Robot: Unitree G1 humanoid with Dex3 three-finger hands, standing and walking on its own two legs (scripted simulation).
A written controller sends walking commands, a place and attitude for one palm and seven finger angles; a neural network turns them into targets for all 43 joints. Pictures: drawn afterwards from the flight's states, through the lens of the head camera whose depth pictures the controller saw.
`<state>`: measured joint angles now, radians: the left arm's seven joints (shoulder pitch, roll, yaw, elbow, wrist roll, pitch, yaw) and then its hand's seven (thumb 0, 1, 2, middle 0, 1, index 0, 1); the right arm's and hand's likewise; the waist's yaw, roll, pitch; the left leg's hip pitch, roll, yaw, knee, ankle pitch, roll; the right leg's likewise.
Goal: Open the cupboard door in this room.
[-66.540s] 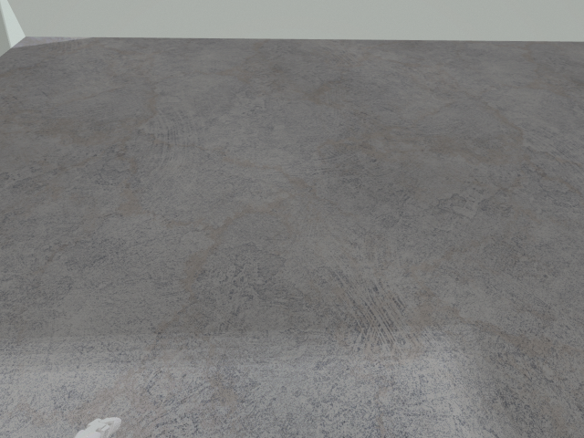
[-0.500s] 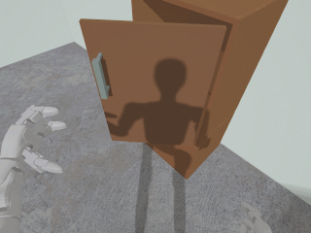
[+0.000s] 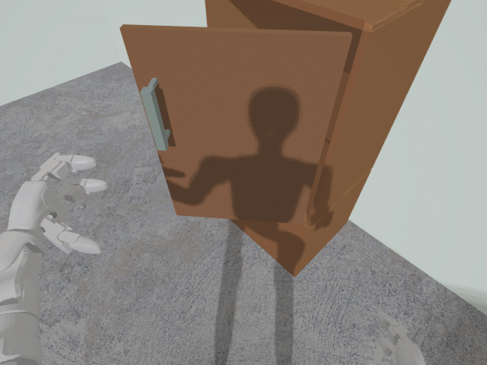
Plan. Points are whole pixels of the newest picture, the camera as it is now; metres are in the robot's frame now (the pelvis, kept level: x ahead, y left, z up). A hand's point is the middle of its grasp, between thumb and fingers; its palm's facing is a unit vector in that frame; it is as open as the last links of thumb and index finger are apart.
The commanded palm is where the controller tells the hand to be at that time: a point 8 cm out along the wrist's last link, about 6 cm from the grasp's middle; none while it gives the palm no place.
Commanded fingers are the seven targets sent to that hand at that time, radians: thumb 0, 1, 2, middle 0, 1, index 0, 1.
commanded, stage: move the hooked fingers beside the handle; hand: left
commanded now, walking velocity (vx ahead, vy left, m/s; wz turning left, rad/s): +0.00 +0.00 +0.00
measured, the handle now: (158, 115) +0.58 +0.23 +0.09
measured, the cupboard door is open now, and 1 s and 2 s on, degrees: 41 41 41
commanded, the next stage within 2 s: none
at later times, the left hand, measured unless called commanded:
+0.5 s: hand (99, 168) +0.39 +0.28 +0.11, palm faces -0.01 -1.00 +0.00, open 13.9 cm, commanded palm +0.38 +0.33 +0.11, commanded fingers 0.00 -0.50 0.30 -0.30 -1.20 -0.30 -1.20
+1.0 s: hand (115, 141) +0.47 +0.28 +0.11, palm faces -0.02 -1.00 +0.00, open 13.9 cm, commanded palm +0.46 +0.33 +0.10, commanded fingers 0.00 -0.50 0.30 -0.30 -1.20 -0.30 -1.20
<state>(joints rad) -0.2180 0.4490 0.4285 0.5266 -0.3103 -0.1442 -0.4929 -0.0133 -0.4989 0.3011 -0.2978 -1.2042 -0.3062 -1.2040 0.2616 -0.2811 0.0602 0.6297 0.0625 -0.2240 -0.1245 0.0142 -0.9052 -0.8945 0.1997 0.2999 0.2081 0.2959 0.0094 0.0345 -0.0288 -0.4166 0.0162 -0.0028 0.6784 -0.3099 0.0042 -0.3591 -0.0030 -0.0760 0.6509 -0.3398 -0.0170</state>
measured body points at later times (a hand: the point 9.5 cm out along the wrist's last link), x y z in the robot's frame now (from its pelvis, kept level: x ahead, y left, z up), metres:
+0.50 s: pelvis +0.01 +0.01 -0.01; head +0.05 +0.02 +0.44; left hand +0.39 +0.33 +0.11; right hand +0.09 -0.26 -0.10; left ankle +0.03 +0.12 -0.72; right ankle +0.00 -0.11 -0.72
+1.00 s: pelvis +0.00 +0.03 -0.02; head +0.09 +0.05 +0.43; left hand +0.47 +0.33 +0.11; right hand +0.03 -0.25 -0.12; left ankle +0.03 +0.12 -0.72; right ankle +0.00 -0.11 -0.72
